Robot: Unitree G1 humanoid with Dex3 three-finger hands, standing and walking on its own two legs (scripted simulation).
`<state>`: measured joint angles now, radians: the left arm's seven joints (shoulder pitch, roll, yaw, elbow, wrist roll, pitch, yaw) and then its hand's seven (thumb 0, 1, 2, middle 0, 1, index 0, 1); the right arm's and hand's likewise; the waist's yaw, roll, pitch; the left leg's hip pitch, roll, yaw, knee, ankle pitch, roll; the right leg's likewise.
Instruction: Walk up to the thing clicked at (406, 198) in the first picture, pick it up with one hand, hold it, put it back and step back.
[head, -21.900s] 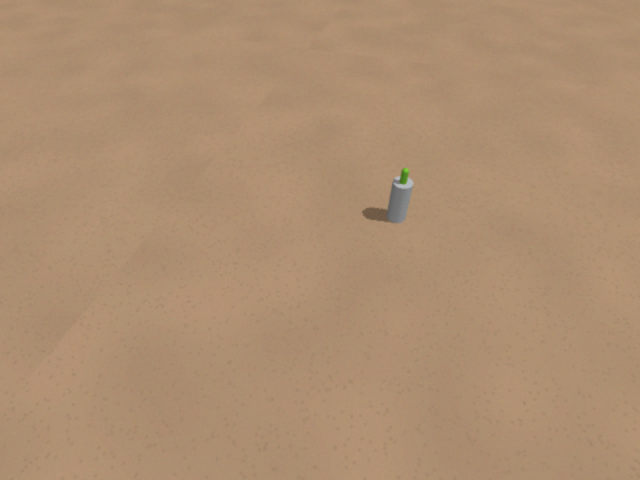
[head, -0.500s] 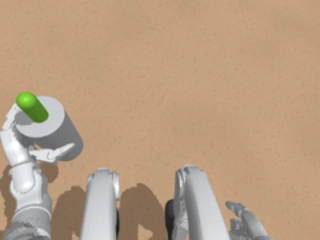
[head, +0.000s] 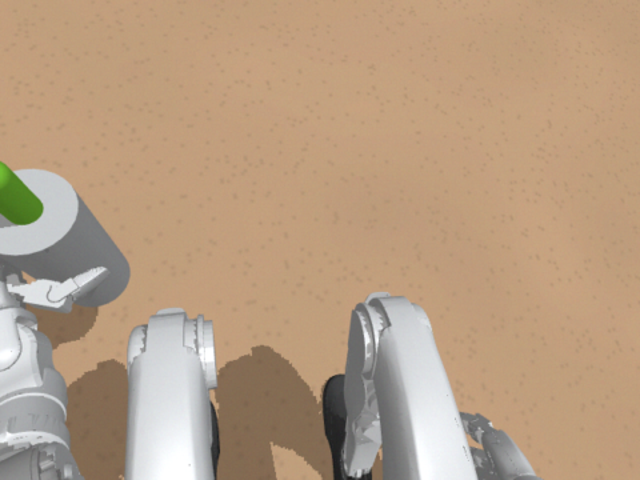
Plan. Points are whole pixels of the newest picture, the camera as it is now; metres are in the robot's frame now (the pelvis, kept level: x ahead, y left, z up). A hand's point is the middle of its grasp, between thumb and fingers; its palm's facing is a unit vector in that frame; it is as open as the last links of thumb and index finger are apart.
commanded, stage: crouch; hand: left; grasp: from the side
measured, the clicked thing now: (54, 237) +0.41 +0.26 -0.05
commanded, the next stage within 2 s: lower in 0.50 s
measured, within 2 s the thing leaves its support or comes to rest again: neither
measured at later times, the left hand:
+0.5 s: hand (52, 263) +0.40 +0.29 -0.12, palm faces +0.37 -0.93 -0.02, open 11.9 cm
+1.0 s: hand (72, 275) +0.40 +0.29 -0.18, palm faces +0.37 -0.93 -0.02, open 11.9 cm
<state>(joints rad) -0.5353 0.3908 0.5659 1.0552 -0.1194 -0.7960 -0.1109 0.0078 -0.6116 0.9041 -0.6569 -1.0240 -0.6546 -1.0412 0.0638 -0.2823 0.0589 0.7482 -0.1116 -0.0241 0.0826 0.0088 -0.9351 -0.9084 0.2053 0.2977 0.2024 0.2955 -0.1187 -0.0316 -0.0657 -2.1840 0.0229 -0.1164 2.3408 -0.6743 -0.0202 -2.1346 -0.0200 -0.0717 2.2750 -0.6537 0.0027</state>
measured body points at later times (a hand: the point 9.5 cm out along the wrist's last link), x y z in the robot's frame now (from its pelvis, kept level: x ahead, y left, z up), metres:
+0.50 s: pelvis +0.00 +0.00 -0.04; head +0.21 +0.08 +0.35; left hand +0.37 +0.34 -0.11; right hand +0.15 -0.27 -0.14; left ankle +0.09 +0.13 -0.32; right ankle +0.11 -0.12 -0.32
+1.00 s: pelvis +0.00 +0.01 -0.06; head +0.22 +0.11 +0.31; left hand +0.37 +0.34 -0.17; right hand +0.14 -0.27 -0.15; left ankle +0.09 +0.13 -0.32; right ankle +0.11 -0.12 -0.32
